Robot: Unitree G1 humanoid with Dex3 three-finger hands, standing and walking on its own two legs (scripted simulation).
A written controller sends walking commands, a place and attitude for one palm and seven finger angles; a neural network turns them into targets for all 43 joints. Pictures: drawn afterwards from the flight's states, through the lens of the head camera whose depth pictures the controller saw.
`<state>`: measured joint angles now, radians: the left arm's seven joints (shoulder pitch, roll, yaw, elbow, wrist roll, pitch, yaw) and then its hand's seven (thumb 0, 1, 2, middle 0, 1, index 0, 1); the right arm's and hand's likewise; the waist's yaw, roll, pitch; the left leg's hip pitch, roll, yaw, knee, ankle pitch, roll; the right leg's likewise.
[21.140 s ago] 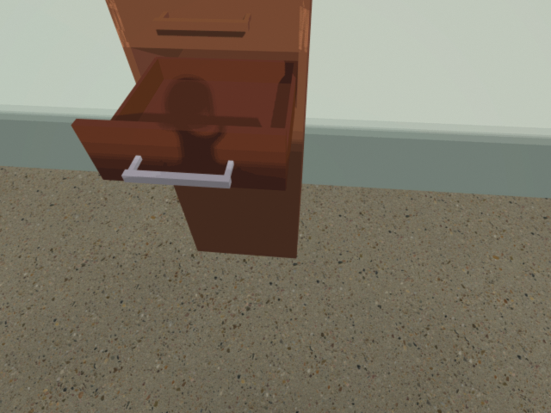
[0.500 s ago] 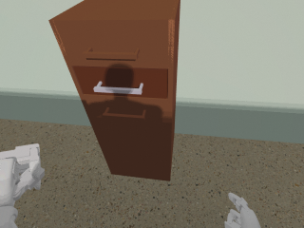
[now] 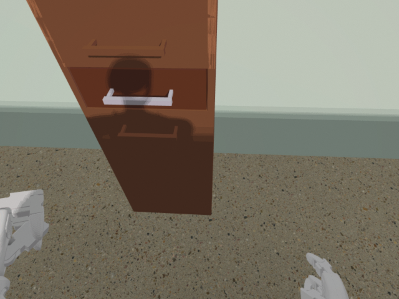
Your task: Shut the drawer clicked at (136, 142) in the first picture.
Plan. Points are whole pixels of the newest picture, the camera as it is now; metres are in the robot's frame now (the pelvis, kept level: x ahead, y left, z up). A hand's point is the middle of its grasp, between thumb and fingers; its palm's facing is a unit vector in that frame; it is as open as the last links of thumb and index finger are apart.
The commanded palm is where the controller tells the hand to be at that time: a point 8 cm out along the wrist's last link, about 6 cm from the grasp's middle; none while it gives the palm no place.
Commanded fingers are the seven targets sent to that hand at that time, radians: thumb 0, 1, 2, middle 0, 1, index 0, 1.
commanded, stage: step back with the hand held close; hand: left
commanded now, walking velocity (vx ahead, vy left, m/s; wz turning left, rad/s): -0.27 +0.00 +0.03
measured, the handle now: (139, 96) +0.63 +0.22 +0.05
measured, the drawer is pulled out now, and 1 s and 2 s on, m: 0.00 0.00 0.00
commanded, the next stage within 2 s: stop stepping back and stand still in 1.30 s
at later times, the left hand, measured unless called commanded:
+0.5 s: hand (8, 266) +0.14 +0.25 +0.15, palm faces +0.38 -0.81 -0.45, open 3.2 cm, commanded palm +0.07 +0.30 +0.17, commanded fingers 0.00 0.90 0.90 -1.40 -1.60 -1.40 -1.60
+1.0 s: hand out of the picture +0.07 +0.24 +0.16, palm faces +0.38 -0.81 -0.44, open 3.2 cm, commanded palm +0.00 +0.29 +0.17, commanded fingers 0.00 0.90 0.90 -1.40 -1.60 -1.40 -1.60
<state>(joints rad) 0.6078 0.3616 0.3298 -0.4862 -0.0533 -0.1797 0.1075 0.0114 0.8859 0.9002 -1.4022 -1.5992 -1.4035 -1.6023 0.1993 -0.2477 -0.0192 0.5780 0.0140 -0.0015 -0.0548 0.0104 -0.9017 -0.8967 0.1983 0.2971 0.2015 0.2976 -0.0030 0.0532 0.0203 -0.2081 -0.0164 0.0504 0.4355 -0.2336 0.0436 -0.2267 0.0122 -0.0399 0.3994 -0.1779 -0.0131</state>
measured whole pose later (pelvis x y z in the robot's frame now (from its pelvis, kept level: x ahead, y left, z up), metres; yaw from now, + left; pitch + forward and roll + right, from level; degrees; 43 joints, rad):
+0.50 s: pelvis -0.06 +0.01 -0.02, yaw +0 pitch +1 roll -2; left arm 0.60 0.36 0.37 -0.58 -0.02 -0.25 0.14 0.01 0.88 0.90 -1.40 -1.60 -1.41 -1.60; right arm 0.21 -0.22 0.00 0.54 0.00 -0.07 -0.06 0.01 -0.90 -0.90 0.20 0.30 0.20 0.30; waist 0.00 0.01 0.02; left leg -0.40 -0.02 0.05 0.62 -0.24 0.07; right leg -0.40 0.00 -0.04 0.54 -0.16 0.00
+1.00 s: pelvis -0.11 +0.00 -0.02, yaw +3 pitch +2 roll -1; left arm 0.59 0.41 0.39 -0.63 -0.03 -0.30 0.14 0.01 0.88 0.90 -1.41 -1.60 -1.41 -1.60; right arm 0.18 -0.20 -0.03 0.58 0.00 -0.05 -0.05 0.01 -0.90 -0.90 0.20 0.30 0.20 0.30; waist -0.02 -0.03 0.01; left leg -0.48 -0.03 -0.01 0.78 -0.38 0.01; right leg -0.43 0.04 0.04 0.58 -0.17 0.00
